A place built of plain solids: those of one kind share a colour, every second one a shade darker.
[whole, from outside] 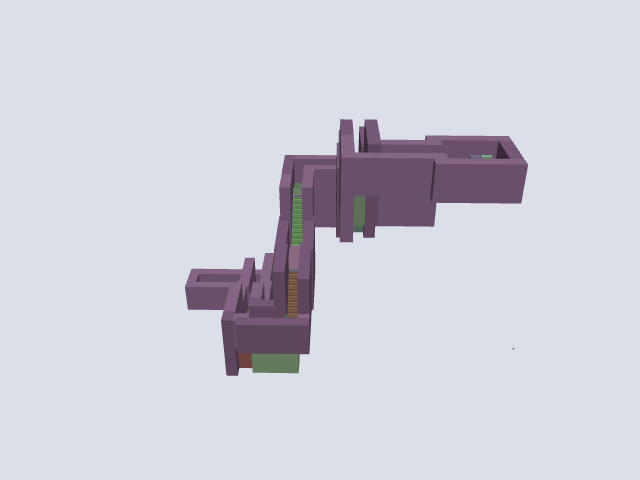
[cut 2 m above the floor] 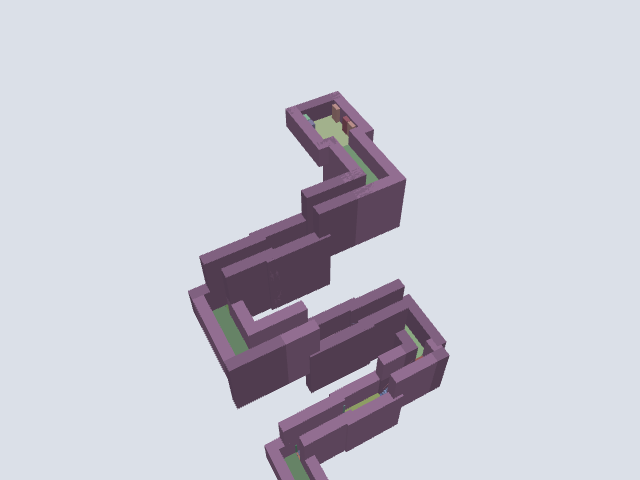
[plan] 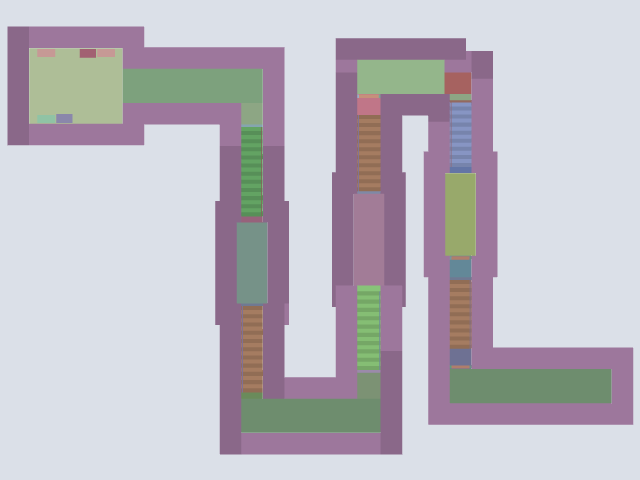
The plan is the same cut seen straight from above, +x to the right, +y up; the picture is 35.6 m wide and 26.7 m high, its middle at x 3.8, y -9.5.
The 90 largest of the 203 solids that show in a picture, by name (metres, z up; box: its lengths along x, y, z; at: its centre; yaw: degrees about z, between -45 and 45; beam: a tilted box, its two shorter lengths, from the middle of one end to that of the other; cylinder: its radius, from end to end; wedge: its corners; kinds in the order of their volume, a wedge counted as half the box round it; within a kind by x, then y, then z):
{
 "wall_concrete_1": {"box": [1.2, 6.6, 3.6], "at": [-12.98, -0.93, 1.4]},
 "wall_concrete_2": {"box": [7.6, 1.2, 3.6], "at": [-9.78, -3.63, 1.4]},
 "wall_concrete_3": {"box": [7.6, 1.2, 3.6], "at": [-9.78, 1.77, 1.4]},
 "wall_concrete_4": {"box": [1.2, 2.35, 3.6], "at": [-6.58, -3.05, 1.4]},
 "wall_concrete_5": {"box": [1.2, 2.35, 3.6], "at": [-6.58, 1.2, 1.4]},
 "wall_concrete_6": {"box": [6.6, 1.2, 8.25], "at": [-3.88, -2.48, -0.92]},
 "wall_concrete_7": {"box": [9.0, 1.2, 3.6], "at": [-2.68, 0.62, 1.4]},
 "wall_concrete_8": {"box": [1.2, 6.9, 8.01], "at": [-1.43, -10.78, -5.45]},
 "wall_concrete_9": {"box": [1.45, 1.2, 8.01], "at": [-1.3, -13.63, -5.45]},
 "wall_concrete_10": {"box": [1.45, 1.2, 3.6], "at": [-1.3, -7.93, -3.25]},
 "wall_concrete_11": {"box": [1.2, 4.3, 3.6], "at": [-1.18, -19.28, -7.65]},
 "wall_concrete_12": {"box": [1.2, 6.5, 8.01], "at": [-1.18, -16.28, -5.45]},
 "wall_concrete_13": {"box": [1.2, 6.65, 8.25], "at": [-1.18, -5.2, -0.92]},
 "wall_concrete_14": {"box": [1.2, 2.4, 8.25], "at": [-1.18, -3.08, -0.92]},
 "wall_concrete_15": {"box": [1.2, 5.3, 8.01], "at": [1.22, -15.68, -5.45]},
 "wall_concrete_16": {"box": [1.2, 6.65, 8.25], "at": [1.22, -5.2, -0.92]},
 "wall_concrete_17": {"box": [1.2, 5.5, 8.25], "at": [1.22, -1.53, -0.92]},
 "wall_concrete_18": {"box": [1.45, 1.2, 8.01], "at": [1.35, -13.63, -5.45]},
 "wall_concrete_19": {"box": [1.2, 6.9, 8.01], "at": [1.47, -10.78, -5.45]},
 "wall_concrete_20": {"box": [5.25, 1.2, 7.78], "at": [3.25, -17.73, -9.74]},
 "wall_concrete_21": {"box": [10.15, 1.2, 3.6], "at": [3.3, -20.83, -7.65]},
 "wall_concrete_22": {"box": [1.2, 7.5, 7.82], "at": [5.07, -9.48, -13.94]},
 "wall_concrete_23": {"box": [1.4, 1.2, 7.82], "at": [5.17, -6.33, -13.94]},
 "wall_concrete_24": {"box": [1.2, 6.05, 7.78], "at": [5.27, -15.05, -9.74]},
 "wall_concrete_25": {"box": [1.2, 6.75, 7.82], "at": [5.27, -3.55, -13.94]},
 "wall_concrete_26": {"box": [1.2, 4.3, 3.6], "at": [5.27, -0.43, -16.05]},
 "wall_concrete_27": {"box": [1.2, 5.75, 7.78], "at": [7.77, -18.55, -9.74]},
 "wall_concrete_28": {"box": [1.2, 6.05, 7.78], "at": [7.77, -15.05, -9.74]},
 "wall_concrete_29": {"box": [1.2, 5.55, 7.82], "at": [7.77, -4.15, -13.94]},
 "wall_concrete_30": {"box": [1.4, 1.2, 3.6], "at": [7.87, -12.63, -11.83]},
 "wall_concrete_31": {"box": [1.4, 1.2, 7.82], "at": [7.87, -6.33, -13.94]},
 "wall_concrete_32": {"box": [1.2, 7.5, 7.82], "at": [7.97, -9.48, -13.94]},
 "wall_concrete_33": {"box": [7.25, 1.2, 3.6], "at": [8.3, 1.12, -16.05]},
 "wall_concrete_34": {"box": [3.85, 1.2, 7.22], "at": [9.1, -1.98, -17.86]},
 "wall_concrete_35": {"box": [1.2, 7.0, 7.33], "at": [10.17, -8.08, -21.53]},
 "wall_concrete_36": {"box": [1.45, 1.2, 3.6], "at": [10.3, -5.18, -19.67]},
 "wall_concrete_37": {"box": [1.2, 4.3, 3.6], "at": [10.42, -17.63, -23.4]},
 "wall_concrete_38": {"box": [1.2, 7.5, 7.33], "at": [10.42, -14.13, -21.53]},
 "wall_concrete_39": {"box": [1.2, 2.4, 7.33], "at": [10.42, -11.58, -21.53]},
 "wall_concrete_40": {"box": [1.2, 4.4, 7.22], "at": [10.42, -3.58, -17.86]},
 "wall_concrete_41": {"box": [1.2, 1.55, 7.22], "at": [10.42, -2.15, -17.86]},
 "wall_concrete_42": {"box": [2.7, 1.2, 3.6], "at": [12.07, 0.42, -16.05]},
 "wall_concrete_43": {"box": [1.2, 6.3, 7.33], "at": [12.82, -13.53, -21.53]},
 "wall_concrete_44": {"box": [1.2, 5.25, 7.22], "at": [12.82, -3.15, -17.86]},
 "wall_concrete_45": {"box": [1.2, 3.95, 7.22], "at": [12.82, -0.95, -17.86]},
 "wall_concrete_46": {"box": [1.45, 1.2, 7.33], "at": [12.95, -10.98, -21.53]},
 "wall_concrete_47": {"box": [1.2, 7.0, 7.33], "at": [13.07, -8.08, -21.53]},
 "wall_concrete_48": {"box": [11.4, 1.2, 3.6], "at": [15.52, -19.18, -23.4]},
 "wall_concrete_49": {"box": [9.0, 1.2, 3.6], "at": [16.72, -16.08, -23.4]},
 "wall_concrete_50": {"box": [1.2, 4.3, 3.6], "at": [20.62, -17.63, -23.4]},
 "floor_landings2a_concrete_1": {"box": [1.7, 5.1, 4.62], "at": [6.52, -9.48, -15.54]},
 "floor_gallery2a_concrete_1": {"box": [4.85, 1.9, 4.02], "at": [8.3, -0.43, -19.46]},
 "floor_landings1a_concrete_1": {"box": [1.7, 4.5, 4.81], "at": [0.02, -10.78, -7.05]},
 "floor_gallery_concrete_1": {"box": [7.8, 1.9, 0.4], "at": [-3.28, -0.93, -0.2]},
 "floor_gallery_concrete_2": {"box": [7.75, 1.9, 0.4], "at": [3.3, -19.28, -9.25]},
 "floor_gallery_concrete_3": {"box": [9.0, 1.9, 0.4], "at": [15.52, -17.63, -25.0]},
 "floor_recess_concrete_1": {"box": [1.2, 1.2, 5.05], "at": [0.02, -2.48, -2.52]},
 "floor_recess_concrete_2": {"box": [1.3, 1.45, 4.58], "at": [6.52, -17.6, -11.34]},
 "floor_recess_concrete_3": {"box": [1.2, 0.35, 4.02], "at": [11.62, -1.55, -19.46]},
 "step_1": {"box": [1.2, 0.31, 3.45], "at": [0.02, -14.16, -7.38]},
 "step_2": {"box": [1.2, 0.31, 3.65], "at": [0.02, -13.93, -7.28]},
 "step_3": {"box": [1.2, 0.31, 3.86], "at": [0.02, -13.7, -7.18]},
 "step_4": {"box": [1.2, 0.31, 4.06], "at": [0.02, -13.47, -7.08]},
 "step_5": {"box": [1.2, 0.31, 4.26], "at": [0.02, -13.25, -6.98]},
 "step_6": {"box": [1.3, 0.31, 4.06], "at": [6.52, -6.72, -15.47]},
 "step_7": {"box": [1.3, 0.31, 3.85], "at": [6.52, -6.49, -15.57]},
 "step_8": {"box": [1.3, 0.31, 3.63], "at": [6.52, -6.27, -15.68]},
 "step_9": {"box": [1.3, 0.31, 3.42], "at": [6.52, -6.05, -15.78]},
 "step_10": {"box": [1.3, 0.31, 3.21], "at": [6.52, -5.82, -15.89]},
 "step_11": {"box": [1.2, 0.31, 3.57], "at": [11.62, -11.79, -23.06]},
 "floor_gatehouse_concrete_1": {"box": [5.2, 4.2, 0.4], "at": [-9.78, -0.93, -0.2]},
 "step_s1a_1": {"box": [1.2, 0.3, 3.69], "at": [0.02, -4.19, -2.85]},
 "step_s1a_2": {"box": [1.2, 0.3, 3.89], "at": [0.02, -3.97, -2.75]},
 "step_s1a_3": {"box": [1.2, 0.3, 4.09], "at": [0.02, -3.74, -2.65]},
 "step_s1a_4": {"box": [1.2, 0.3, 4.29], "at": [0.02, -3.52, -2.55]},
 "step_s1a_5": {"box": [1.2, 0.3, 4.5], "at": [0.02, -3.29, -2.45]},
 "step_s2a_1": {"box": [1.3, 0.31, 4.02], "at": [6.52, -16.66, -11.27]},
 "step_s2a_2": {"box": [1.3, 0.31, 3.81], "at": [6.52, -16.43, -11.38]},
 "step_s2a_3": {"box": [1.3, 0.31, 3.6], "at": [6.52, -16.2, -11.48]},
 "step_s2a_4": {"box": [1.3, 0.31, 3.39], "at": [6.52, -15.97, -11.58]},
 "step_s2a_5": {"box": [1.3, 0.31, 3.18], "at": [6.52, -15.74, -11.69]},
 "floor_gallery2b_concrete_1": {"box": [1.5, 1.2, 4.02], "at": [11.47, -0.78, -19.46]},
 "floor_necks3b_concrete_1": {"box": [1.2, 1.2, 4.13], "at": [11.62, -10.98, -23.13]},
 "floor_landings3a_concrete_1": {"box": [1.7, 4.6, 0.4], "at": [11.62, -8.08, -21.27]},
 "floor_shafts2b_concrete_1": {"box": [1.3, 5.55, 0.4], "at": [6.52, -4.15, -17.65]},
 "floor_shafts1a_concrete_1": {"box": [1.2, 5.45, 0.4], "at": [0.02, -5.8, -4.85]},
 "floor_shafts1b_concrete_1": {"box": [1.2, 5.3, 0.4], "at": [0.02, -15.68, -9.25]},
 "floor_shafts2a_concrete_1": {"box": [1.3, 4.85, 0.4], "at": [6.52, -14.45, -13.43]},
 "floor_shafts3b_concrete_1": {"box": [1.2, 5.1, 0.4], "at": [11.62, -14.13, -25.0]},
 "floor_shafts3a_concrete_1": {"box": [1.2, 4.05, 0.4], "at": [11.62, -3.75, -21.27]}
}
